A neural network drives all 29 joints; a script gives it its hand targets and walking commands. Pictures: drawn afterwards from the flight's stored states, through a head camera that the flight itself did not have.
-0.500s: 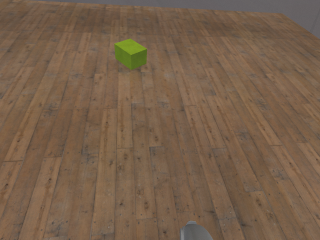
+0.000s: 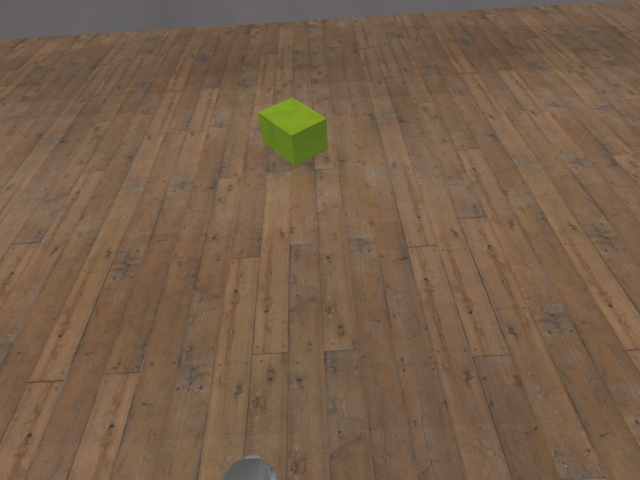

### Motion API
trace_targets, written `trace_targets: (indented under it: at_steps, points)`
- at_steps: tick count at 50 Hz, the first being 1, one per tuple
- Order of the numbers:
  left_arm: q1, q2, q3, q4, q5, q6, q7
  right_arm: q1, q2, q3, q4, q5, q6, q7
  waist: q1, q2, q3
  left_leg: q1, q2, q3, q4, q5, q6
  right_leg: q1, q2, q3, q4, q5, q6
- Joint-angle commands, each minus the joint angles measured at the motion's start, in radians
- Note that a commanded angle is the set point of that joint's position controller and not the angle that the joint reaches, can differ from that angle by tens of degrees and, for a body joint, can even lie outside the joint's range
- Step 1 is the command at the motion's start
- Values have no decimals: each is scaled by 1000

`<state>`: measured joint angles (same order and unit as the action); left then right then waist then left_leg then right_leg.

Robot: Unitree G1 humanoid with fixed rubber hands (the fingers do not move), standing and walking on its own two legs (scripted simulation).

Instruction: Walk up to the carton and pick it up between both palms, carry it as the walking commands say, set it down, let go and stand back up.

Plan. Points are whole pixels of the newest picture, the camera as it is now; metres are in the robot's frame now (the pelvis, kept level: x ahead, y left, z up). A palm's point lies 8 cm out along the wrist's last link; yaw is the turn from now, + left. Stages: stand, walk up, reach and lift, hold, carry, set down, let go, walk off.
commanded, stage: walk up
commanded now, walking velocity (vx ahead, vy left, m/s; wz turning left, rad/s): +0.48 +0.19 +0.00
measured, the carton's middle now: (293, 130) +1.89 +0.21 -0.69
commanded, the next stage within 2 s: none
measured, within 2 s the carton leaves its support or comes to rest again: neither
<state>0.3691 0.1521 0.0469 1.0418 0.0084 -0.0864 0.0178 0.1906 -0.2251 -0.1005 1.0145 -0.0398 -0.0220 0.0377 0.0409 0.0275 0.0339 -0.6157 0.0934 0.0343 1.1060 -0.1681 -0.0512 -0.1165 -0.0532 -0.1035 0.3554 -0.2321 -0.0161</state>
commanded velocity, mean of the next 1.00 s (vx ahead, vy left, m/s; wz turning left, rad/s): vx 0.49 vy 0.01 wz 0.01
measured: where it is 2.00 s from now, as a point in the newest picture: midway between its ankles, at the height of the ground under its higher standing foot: (309, 315)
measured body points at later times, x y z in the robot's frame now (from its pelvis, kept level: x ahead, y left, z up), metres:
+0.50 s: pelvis +0.22 +0.09 +0.00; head +0.24 +0.12 +0.44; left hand +0.26 +0.33 -0.17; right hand +0.25 -0.15 -0.14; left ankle +0.26 +0.18 -0.75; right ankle +0.23 -0.06 -0.66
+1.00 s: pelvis +0.42 +0.02 +0.00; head +0.44 -0.01 +0.45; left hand +0.48 +0.26 -0.14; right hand +0.41 -0.22 -0.17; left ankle +0.39 +0.19 -0.66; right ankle +0.45 -0.08 -0.75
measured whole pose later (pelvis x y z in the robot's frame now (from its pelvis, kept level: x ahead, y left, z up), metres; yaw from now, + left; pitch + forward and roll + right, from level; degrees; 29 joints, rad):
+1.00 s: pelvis +0.42 +0.02 +0.00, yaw +0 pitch +0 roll +3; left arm 0.25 0.14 0.06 1.00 0.01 -0.08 0.02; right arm 0.34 -0.21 -0.09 1.07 -0.02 -0.04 0.02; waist -0.01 0.02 0.03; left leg -0.45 0.07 0.02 1.10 -0.22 -0.02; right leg -0.23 -0.08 -0.11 0.42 -0.18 -0.01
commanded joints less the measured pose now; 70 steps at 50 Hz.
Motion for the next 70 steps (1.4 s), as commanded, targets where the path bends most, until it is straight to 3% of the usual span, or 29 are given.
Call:
trace_targets:
  at_steps: [1, 7, 10, 11, 13, 16, 21, 25, 31, 32, 35, 38, 39, 40, 41, 43, 44, 46, 48, 50, 52, 53, 56, 62, 65, 66, 67, 69, 70]
  points:
    - [146, 93, 13, -6, 10, -10, 4, -18, 4, 14, -80, 6, 20, 30, -6, -224, 79, -96, 21, 0, -67, 131, -3, 32, -221, 129, -128, 445, -11]
    - [125, 145, 37, -39, 29, -3, 3, -176, 27, 51, -156, 24, -7, 33, -1, -298, 130, 100, 2, 44, -467, 88, 11, -18, -204, 46, -200, 192, -44]
    - [227, 162, 35, 2, 30, 9, 2, -104, -17, 28, -126, 6, -32, -5, 3, -119, 26, 308, -94, 189, -581, -106, 44, 23, -201, 9, 54, 522, -49]
    - [229, 121, 23, 9, 16, 3, 2, 49, -53, 10, -67, 5, -37, -19, -66, -13, -73, 539, -93, 143, -671, -76, 78, -57, -174, 16, 289, 573, -33]
    - [228, 66, -6, -82, -17, 3, -12, 364, -269, -38, -18, 26, -47, -32, -165, 354, -364, 993, 405, -504, -775, 40, 216, -438, 11, 66, 832, -408, 4]
    - [46, 97, 22, -75, 13, 11, -26, 186, -125, 9, -17, 11, -56, -37, -102, -37, -51, 553, 311, -350, -890, -84, 173, -500, -72, 118, 884, -52, 3]
    - [107, 38, 26, -23, 29, 53, -38, 97, -71, 33, -29, 10, -74, -38, -30, 45, -18, 426, 234, -199, -966, -86, 174, -421, -110, 96, 784, 27, 40]
    - [-100, 67, 29, -103, 18, 87, -48, 197, -48, 41, 31, 11, -86, -38, -44, 142, 101, 424, 200, -142, -1005, -84, 160, -500, -113, 77, 624, 119, 65]
    - [-268, 62, 20, -151, 9, 75, -78, 241, -79, 38, 28, 11, -81, -38, -91, 89, 114, 452, 181, -60, -1017, -20, 131, -442, -61, -11, 309, 224, 77]
    - [-268, 66, 17, -154, 0, 74, -75, 276, -102, 27, 37, 13, -82, -40, -101, 148, 87, 446, 193, -52, -1020, -78, 134, -414, -67, -8, 289, 204, 76]
    - [-315, 68, 28, -168, 19, 62, -68, 300, -122, 22, 45, 14, -78, -46, -107, 56, 70, 503, 223, -71, -980, -32, 174, -349, -49, -9, 230, 119, 56]
    - [-160, 108, 30, -139, 15, 22, -52, 291, -106, 21, 85, 30, -65, -52, -23, 98, -59, 466, 116, 44, -748, 9, 128, -62, -36, -12, 103, 97, 46]
    - [-43, 145, 46, -91, 23, 10, -39, 315, -71, 32, 74, 27, -59, -51, 14, -57, -141, 314, 67, 97, -516, 71, 113, 178, -43, 24, 64, 22, 11]
    - [116, 243, 69, -60, 42, 3, -21, 303, -3, 51, 11, 37, -63, -41, 72, -366, -246, 116, -16, 104, -164, -323, 73, 368, -348, 386, -35, -57, -61]
    - [164, 316, 85, -53, 35, 5, -13, 323, -4, 35, 20, 34, -56, -50, 78, -387, -222, -16, -65, -9, 5, -407, 73, 364, -490, 665, -121, -23, -118]
    - [56, 241, 67, -37, 17, 6, -4, 257, -24, 12, 38, 9, -50, -35, 7, -62, -35, 6, 27, -88, 81, -171, 56, 59, -447, 560, -140, 58, -64]
    - [-13, 203, 59, -56, 17, 7, -4, 283, 13, 4, 42, 7, -43, -25, -30, -17, -2, 21, 41, -90, 98, -96, 49, -23, -394, 468, -146, 76, -19]
    - [-38, 147, 39, -59, -7, 9, -3, 324, 45, 13, 75, 3, -17, -12, -53, -176, 20, 59, 34, -110, 17, -22, 27, -26, -263, 270, -139, 48, 61]
    - [29, 150, 33, -50, -3, 2, 8, 219, 7, 14, 48, 20, -7, -1, -16, -137, -30, 37, 18, -54, 37, 14, 18, 59, -265, 205, -100, 303, -11]
    - [79, 108, 28, -20, 0, -4, 4, 167, 2, 20, 17, 17, 0, 9, -12, -196, 3, -3, -12, -22, 2, 28, -1, 59, -262, 190, -95, 492, 14]
    - [73, 135, 31, -29, 2, 4, -1, 131, 16, 25, 4, 7, 14, 16, -29, -270, 72, -35, 16, -2, -6, 43, -10, -14, -253, 141, -138, 356, -29]
    - [46, 143, 29, -29, 1, 3, 2, 122, 3, 22, -5, 6, 14, 23, -47, -216, 115, -43, 31, -2, -48, 109, -10, -78, -251, 116, -170, 263, -22]
    - [106, 151, 33, -31, 7, 4, 14, -49, -3, 30, -93, 3, 23, 31, 8, -178, 130, -43, 51, -11, -229, 129, -29, -106, -287, 196, -232, -23, -59]
    - [66, 168, 45, -33, 17, 6, -13, -124, 11, 47, -117, 33, -15, 27, 19, -319, 6, 196, -16, 81, -544, 37, 11, 3, -207, 59, -207, -8, -52]
    - [162, 130, 27, 7, 22, 18, -7, 46, -50, 23, -45, 9, -43, -3, -43, -82, -65, 531, -72, 147, -593, -106, 38, -144, -158, -8, 131, 69, -34]
    - [158, 106, 8, -25, 7, 11, -16, 244, -162, -15, 4, 7, -47, -23, -144, 202, -192, 756, 130, -89, -679, -250, 76, -295, -97, -36, 393, -50, -13]
    - [128, 60, 2, -66, 6, 9, -23, 364, -235, -33, 25, 11, -46, -33, -183, 375, -256, 883, 364, -494, -867, -406, 157, -503, -11, 31, 700, -362, 15]
    - [12, 114, 9, -68, 29, 10, -28, 215, -237, -19, -14, 18, -49, -39, -128, 194, -68, 610, 350, -503, -987, -411, 85, -572, -65, 132, 829, -135, 16]
    - [13, 95, 22, -44, 27, 24, -34, 210, -176, -2, -7, 17, -52, -34, -125, -23, -50, 533, 348, -481, -957, -342, 78, -535, -82, 150, 831, -55, 14]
